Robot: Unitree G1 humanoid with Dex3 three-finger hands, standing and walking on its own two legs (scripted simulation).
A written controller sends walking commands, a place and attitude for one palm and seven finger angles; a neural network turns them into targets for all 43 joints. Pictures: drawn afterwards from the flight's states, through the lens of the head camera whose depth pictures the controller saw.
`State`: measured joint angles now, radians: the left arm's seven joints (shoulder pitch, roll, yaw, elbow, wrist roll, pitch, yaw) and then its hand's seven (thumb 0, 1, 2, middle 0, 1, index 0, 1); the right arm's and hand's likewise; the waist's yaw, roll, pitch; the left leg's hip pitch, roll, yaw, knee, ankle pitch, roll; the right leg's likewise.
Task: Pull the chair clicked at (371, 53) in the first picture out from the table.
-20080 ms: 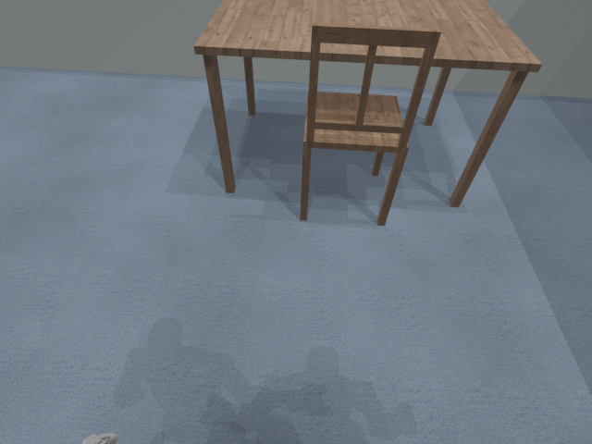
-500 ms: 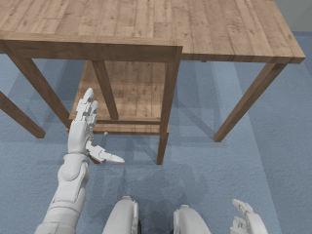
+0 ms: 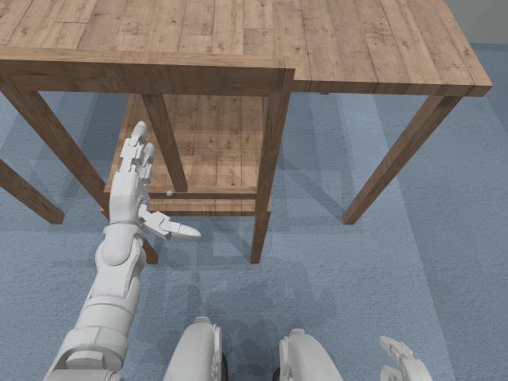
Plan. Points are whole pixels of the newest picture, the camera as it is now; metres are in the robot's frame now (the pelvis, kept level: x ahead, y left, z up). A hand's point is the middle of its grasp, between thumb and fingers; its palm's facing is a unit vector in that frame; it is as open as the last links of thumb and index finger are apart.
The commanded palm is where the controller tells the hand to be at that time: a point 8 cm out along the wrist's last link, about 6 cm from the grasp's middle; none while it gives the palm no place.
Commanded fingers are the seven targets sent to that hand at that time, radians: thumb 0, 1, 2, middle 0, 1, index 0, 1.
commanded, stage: push the fingers through the gap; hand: left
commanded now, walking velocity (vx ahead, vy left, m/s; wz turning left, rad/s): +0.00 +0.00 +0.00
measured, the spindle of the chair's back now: (169, 150) +0.49 +0.15 +0.01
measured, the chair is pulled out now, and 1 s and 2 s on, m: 0.00 0.00 0.00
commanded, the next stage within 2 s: hook a spindle and tug to test in 1.14 s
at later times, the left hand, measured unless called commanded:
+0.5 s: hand (175, 165) +0.45 +0.14 +0.03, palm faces +0.04 -1.00 -0.02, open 16.9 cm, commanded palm +0.42 +0.18 +0.03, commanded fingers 0.00 -0.50 0.30 -0.06 -0.08 -0.06 -0.08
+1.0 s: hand (181, 150) +0.48 +0.13 +0.02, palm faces +0.04 -1.00 -0.03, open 16.9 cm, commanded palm +0.45 +0.17 +0.03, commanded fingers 0.00 -0.50 0.30 -0.06 -0.08 -0.06 -0.08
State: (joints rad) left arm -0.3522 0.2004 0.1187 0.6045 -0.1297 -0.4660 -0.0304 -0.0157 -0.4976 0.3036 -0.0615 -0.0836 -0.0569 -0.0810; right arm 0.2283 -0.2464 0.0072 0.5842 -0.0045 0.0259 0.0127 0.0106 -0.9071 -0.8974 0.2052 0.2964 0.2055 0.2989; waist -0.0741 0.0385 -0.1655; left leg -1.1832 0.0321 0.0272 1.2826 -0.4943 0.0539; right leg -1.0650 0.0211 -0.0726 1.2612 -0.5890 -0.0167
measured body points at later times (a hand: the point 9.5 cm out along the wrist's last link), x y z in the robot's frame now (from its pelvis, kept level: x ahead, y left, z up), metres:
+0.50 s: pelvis +0.00 +0.00 +0.00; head +0.13 +0.02 +0.43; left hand +0.44 +0.19 +0.03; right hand +0.07 -0.26 -0.12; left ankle +0.06 +0.09 -0.62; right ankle +0.01 -0.12 -0.62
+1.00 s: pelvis +0.00 +0.00 -0.01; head +0.14 +0.01 +0.42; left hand +0.47 +0.18 +0.03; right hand +0.04 -0.26 -0.13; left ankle +0.06 +0.09 -0.62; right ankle +0.01 -0.12 -0.62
